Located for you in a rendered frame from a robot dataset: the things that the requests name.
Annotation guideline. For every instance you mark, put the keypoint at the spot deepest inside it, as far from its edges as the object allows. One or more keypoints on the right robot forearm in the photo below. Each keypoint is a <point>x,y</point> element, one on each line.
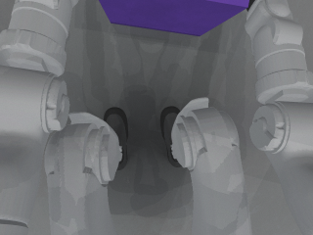
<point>279,58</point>

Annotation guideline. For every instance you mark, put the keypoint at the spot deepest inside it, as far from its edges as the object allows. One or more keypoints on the carton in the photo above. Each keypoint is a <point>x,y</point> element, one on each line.
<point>191,17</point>

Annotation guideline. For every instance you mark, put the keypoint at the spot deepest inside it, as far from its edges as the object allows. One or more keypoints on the robot right foot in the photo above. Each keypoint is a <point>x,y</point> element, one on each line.
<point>167,119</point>

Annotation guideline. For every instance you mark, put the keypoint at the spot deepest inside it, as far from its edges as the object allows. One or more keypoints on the robot foot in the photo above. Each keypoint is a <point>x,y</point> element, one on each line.
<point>116,118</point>
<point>167,119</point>

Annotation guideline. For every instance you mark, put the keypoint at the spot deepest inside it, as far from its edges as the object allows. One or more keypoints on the robot right upper arm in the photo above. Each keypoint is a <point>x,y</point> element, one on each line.
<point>284,131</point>

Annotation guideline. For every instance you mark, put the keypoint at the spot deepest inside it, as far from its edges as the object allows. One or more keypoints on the robot left foot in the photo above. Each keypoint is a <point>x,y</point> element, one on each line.
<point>116,118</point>

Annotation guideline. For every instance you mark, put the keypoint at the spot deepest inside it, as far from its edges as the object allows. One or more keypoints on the robot left upper arm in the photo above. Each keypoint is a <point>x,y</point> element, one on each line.
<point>33,104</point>

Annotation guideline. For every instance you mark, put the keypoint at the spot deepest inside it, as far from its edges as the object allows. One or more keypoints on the left robot forearm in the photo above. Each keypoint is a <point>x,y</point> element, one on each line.
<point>36,36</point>

